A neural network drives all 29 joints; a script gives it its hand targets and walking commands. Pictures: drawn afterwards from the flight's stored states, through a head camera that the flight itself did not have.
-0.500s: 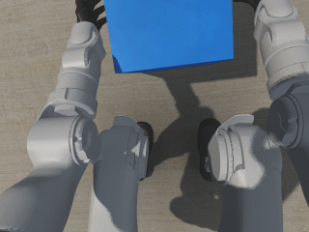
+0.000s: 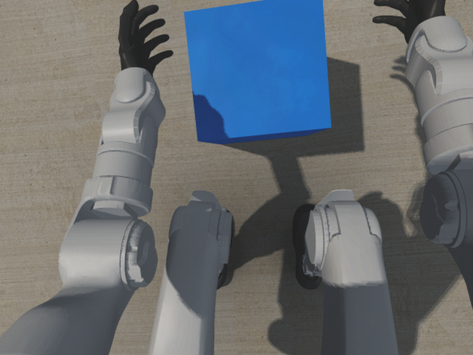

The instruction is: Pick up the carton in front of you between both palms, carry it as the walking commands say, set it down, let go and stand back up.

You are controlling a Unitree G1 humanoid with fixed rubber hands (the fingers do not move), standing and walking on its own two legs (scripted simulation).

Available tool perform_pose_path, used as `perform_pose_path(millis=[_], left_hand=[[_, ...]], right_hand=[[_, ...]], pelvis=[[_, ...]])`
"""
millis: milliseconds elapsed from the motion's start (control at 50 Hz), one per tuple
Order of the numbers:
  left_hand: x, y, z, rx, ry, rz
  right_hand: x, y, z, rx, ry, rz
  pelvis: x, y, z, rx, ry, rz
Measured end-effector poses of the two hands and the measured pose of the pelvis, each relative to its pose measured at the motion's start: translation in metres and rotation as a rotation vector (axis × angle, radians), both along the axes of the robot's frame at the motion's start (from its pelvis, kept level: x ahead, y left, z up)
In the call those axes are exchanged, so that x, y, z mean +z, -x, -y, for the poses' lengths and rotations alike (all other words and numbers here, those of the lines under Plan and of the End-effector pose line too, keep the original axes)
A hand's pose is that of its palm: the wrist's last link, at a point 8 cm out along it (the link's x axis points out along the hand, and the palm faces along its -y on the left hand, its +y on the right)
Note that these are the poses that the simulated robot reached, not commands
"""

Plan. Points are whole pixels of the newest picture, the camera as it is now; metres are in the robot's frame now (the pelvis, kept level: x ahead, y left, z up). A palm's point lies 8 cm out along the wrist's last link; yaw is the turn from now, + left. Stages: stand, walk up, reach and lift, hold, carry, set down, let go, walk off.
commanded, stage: set down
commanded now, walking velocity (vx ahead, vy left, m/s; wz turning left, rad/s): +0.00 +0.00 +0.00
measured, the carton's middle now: (258, 87) +0.51 -0.01 -0.30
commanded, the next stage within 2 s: let go in 0.70 s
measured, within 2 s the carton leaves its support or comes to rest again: neither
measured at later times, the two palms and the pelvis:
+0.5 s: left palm (60, 19) +0.51 +0.16 +0.03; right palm out of the picture +0.55 -0.24 +0.03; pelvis +0.02 -0.01 +0.13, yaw -1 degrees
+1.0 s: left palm out of the picture +0.45 +0.17 +0.15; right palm out of the picture +0.47 -0.25 +0.14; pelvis +0.06 -0.01 +0.26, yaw -4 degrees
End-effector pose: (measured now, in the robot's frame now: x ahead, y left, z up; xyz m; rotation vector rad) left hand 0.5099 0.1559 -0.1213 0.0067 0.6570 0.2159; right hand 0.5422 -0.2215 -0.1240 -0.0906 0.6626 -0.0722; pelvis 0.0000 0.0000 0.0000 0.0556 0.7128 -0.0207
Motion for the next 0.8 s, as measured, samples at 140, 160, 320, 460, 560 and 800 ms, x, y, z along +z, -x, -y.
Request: perform_pose_path(millis=[140,160,320,460,560,800], left_hand=[[0.041,-0.002,0.000,0.003,-0.006,0.007],[0.046,-0.002,0.000,0.003,-0.007,0.010],[0.091,-0.001,-0.004,0.010,-0.016,0.023],[0.137,0.000,-0.006,0.011,-0.016,0.026],[0.169,0.001,-0.006,0.010,-0.015,0.028],[0.231,0.007,-0.006,-0.022,-0.030,0.017]], right_hand=[[0.043,-0.003,0.006,0.004,-0.004,0.008],[0.048,-0.004,0.006,0.006,-0.004,0.011],[0.090,-0.006,0.008,0.020,-0.001,0.019],[0.137,-0.006,0.013,0.027,-0.002,0.016],[0.170,-0.006,0.015,0.032,-0.004,0.014],[0.231,0.001,0.017,0.029,0.012,0.001]], pelvis=[[0.034,-0.002,0.000,-0.010,-0.002,-0.055],[0.039,-0.003,0.000,-0.011,-0.003,-0.060],[0.077,-0.008,0.003,-0.020,-0.007,-0.091],[0.116,-0.015,0.006,-0.027,-0.008,-0.100],[0.144,-0.020,0.008,-0.033,-0.008,-0.098],[0.205,-0.034,0.011,-0.041,0.001,-0.074]])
